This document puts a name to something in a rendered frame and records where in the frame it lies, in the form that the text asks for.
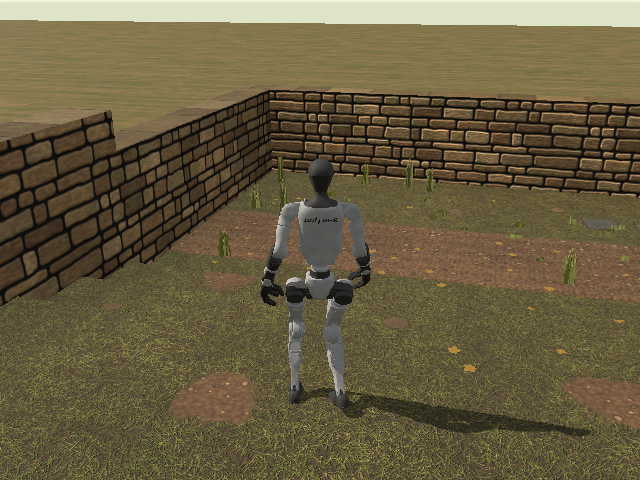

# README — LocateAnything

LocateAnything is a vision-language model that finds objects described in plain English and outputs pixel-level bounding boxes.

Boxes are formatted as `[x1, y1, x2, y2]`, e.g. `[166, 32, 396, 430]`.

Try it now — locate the robot right thigh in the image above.
[323, 279, 353, 343]

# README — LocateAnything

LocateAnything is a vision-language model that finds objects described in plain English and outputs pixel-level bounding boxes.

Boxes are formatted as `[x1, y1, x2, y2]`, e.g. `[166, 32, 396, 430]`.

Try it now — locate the robot right forearm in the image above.
[356, 242, 371, 275]

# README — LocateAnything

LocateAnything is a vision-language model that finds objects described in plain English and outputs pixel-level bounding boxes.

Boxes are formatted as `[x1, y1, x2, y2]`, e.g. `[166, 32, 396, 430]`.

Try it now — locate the robot right upper arm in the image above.
[341, 202, 367, 258]

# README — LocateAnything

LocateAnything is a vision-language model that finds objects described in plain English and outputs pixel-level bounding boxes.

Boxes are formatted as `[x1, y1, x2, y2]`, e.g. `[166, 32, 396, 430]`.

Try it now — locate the right robot hand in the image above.
[347, 269, 371, 289]

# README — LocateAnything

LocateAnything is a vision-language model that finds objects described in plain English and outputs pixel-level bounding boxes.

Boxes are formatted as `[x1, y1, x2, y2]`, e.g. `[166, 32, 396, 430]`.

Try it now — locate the humanoid robot torso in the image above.
[297, 198, 344, 300]

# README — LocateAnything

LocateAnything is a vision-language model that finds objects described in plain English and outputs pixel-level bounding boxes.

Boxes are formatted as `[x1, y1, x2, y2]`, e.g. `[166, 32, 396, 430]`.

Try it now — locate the left robot hand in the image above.
[260, 283, 284, 306]

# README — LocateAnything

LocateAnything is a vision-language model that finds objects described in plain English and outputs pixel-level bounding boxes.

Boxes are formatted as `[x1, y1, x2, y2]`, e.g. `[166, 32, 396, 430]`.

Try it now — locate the robot left forearm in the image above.
[261, 243, 282, 287]

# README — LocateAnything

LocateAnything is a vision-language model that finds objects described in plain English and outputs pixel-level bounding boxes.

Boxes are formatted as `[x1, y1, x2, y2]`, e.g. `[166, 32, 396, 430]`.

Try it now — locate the robot left upper arm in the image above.
[272, 202, 300, 259]

